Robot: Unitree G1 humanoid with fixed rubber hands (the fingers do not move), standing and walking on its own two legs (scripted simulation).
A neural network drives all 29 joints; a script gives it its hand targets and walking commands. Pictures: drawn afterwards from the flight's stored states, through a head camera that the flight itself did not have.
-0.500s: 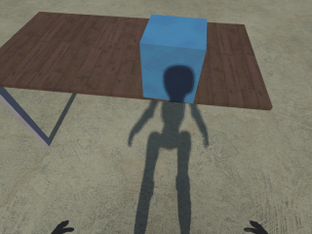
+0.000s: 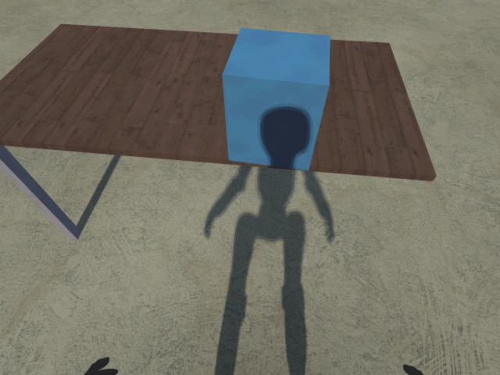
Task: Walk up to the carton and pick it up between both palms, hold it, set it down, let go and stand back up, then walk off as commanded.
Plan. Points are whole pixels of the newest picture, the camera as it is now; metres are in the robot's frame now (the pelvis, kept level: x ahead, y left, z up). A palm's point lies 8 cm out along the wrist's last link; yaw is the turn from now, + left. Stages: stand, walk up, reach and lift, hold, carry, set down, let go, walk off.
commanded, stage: stand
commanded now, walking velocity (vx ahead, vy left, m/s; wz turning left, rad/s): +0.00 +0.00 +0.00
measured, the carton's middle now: (276, 102) +0.69 -0.06 +0.01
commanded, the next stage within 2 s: none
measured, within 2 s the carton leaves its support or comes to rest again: neither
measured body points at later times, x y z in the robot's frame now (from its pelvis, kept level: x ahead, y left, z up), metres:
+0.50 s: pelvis -0.01 +0.00 +0.00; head +0.01 +0.00 +0.45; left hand +0.08 +0.29 -0.13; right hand +0.06 -0.29 -0.14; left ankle -0.06 +0.14 -0.74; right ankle -0.01 -0.14 -0.74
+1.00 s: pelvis -0.02 +0.00 +0.00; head +0.00 -0.01 +0.45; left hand +0.07 +0.28 -0.13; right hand +0.05 -0.29 -0.14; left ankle -0.06 +0.14 -0.74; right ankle -0.01 -0.14 -0.74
